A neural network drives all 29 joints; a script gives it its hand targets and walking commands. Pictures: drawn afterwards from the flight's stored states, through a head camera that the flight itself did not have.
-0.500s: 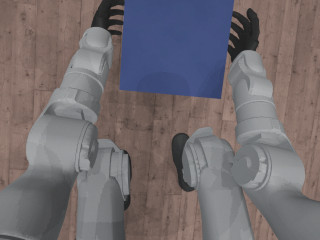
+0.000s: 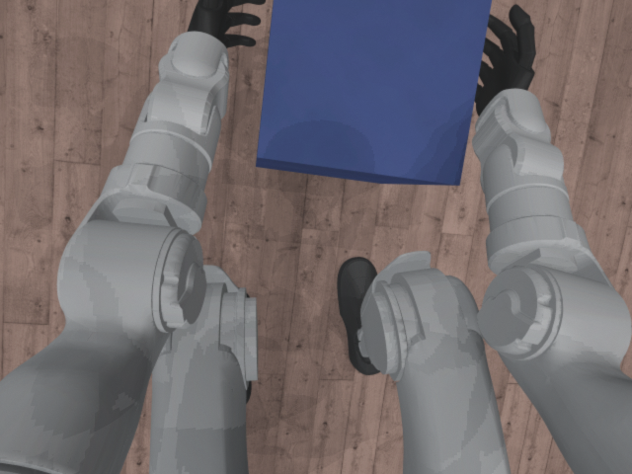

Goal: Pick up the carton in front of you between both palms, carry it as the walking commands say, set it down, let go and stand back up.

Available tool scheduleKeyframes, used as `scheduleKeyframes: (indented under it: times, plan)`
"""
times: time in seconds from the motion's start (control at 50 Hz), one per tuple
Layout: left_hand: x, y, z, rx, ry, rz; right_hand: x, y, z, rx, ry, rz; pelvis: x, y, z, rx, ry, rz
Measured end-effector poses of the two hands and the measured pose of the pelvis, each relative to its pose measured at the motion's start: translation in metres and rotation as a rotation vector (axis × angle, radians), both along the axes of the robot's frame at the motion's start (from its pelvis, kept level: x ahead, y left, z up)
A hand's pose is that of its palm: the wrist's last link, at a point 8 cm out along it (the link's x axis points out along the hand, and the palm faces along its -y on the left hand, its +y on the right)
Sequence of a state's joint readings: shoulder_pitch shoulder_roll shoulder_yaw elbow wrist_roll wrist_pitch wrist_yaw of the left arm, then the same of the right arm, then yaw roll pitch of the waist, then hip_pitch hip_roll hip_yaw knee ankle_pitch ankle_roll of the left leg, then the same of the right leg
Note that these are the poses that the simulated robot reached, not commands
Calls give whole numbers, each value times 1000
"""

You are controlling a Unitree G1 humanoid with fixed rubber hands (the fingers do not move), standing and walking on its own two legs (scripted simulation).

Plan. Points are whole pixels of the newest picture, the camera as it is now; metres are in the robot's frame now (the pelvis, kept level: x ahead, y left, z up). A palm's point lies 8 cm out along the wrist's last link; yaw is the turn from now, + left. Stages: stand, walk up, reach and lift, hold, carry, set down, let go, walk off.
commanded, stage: set down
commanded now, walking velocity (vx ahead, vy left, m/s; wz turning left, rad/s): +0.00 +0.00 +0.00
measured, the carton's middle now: (346, 95) +0.51 -0.06 -0.25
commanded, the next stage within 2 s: let go in 1.60 s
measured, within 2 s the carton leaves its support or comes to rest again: neither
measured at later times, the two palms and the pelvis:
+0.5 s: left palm (150, 73) +0.51 +0.17 -0.20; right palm (488, 137) +0.45 -0.21 -0.18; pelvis -0.01 +0.00 +0.00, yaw +0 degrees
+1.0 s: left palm out of the picture +0.54 +0.16 -0.04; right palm (587, 114) +0.45 -0.21 -0.04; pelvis +0.00 +0.00 +0.08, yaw +1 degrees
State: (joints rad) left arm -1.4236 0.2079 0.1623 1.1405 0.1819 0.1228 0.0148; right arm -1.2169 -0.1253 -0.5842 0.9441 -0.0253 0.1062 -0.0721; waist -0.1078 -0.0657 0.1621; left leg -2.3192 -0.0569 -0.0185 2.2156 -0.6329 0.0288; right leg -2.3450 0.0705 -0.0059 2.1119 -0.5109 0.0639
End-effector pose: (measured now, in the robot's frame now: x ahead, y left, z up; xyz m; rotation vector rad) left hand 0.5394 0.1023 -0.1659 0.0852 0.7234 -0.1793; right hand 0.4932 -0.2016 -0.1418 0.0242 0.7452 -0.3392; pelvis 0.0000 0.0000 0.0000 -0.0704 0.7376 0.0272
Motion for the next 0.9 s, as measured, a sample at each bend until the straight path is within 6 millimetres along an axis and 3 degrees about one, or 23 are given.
scheduleKeyframes:
  times: [0.3, 0.4, 0.48, 0.56, 0.66, 0.78, 0.9]
  plan:
    - [-5, 3, -10, 10, -16, -24, -2, -1, -4, 4, -12, 19, -3, 0, -3, 0, -41, -1]
    - [-24, 39, -37, 83, 27, 48, -23, -7, -20, -10, 41, 16, -6, -1, -1, -6, -57, 0]
    - [-29, 65, -39, 110, 16, 70, -43, -10, -38, -17, 102, 17, -8, -1, 1, -2, -70, 7]
    - [-16, 70, -22, 104, -21, 70, -41, -15, -34, -17, 55, 1, -11, -1, 0, -2, -80, 15]
    - [2, 60, 5, 88, -72, 66, -35, -10, -17, -7, -10, -1, -12, -2, 2, -2, -73, 14]
    - [5, 49, 46, 96, -102, 57, -36, -6, 26, -3, -82, -8, -11, -2, 23, 7, -56, 2]
    - [1, 55, 89, 102, -70, 76, -42, -10, 71, -10, -77, -9, -7, -3, 57, 16, -8, -3]
